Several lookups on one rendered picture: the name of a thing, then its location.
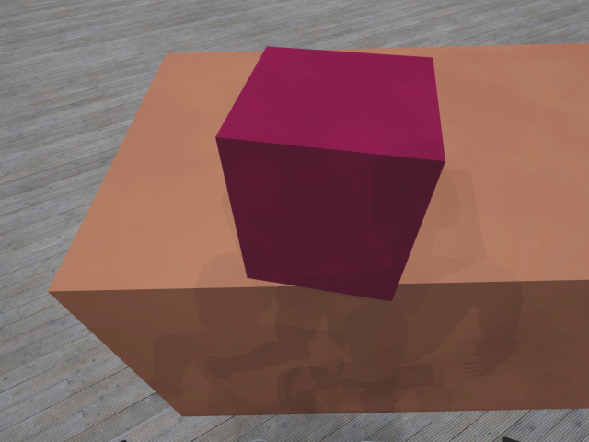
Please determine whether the carton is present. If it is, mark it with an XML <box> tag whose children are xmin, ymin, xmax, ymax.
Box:
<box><xmin>215</xmin><ymin>46</ymin><xmax>445</xmax><ymax>301</ymax></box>

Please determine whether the pedestal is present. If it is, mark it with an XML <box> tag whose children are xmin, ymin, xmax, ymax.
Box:
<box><xmin>48</xmin><ymin>43</ymin><xmax>589</xmax><ymax>416</ymax></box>

